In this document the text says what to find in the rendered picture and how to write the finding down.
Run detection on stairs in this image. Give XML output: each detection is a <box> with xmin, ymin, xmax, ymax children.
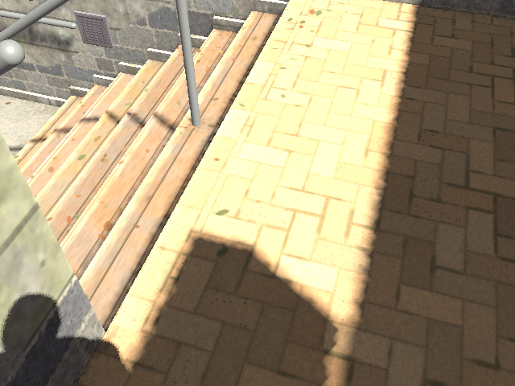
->
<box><xmin>14</xmin><ymin>11</ymin><xmax>281</xmax><ymax>332</ymax></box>

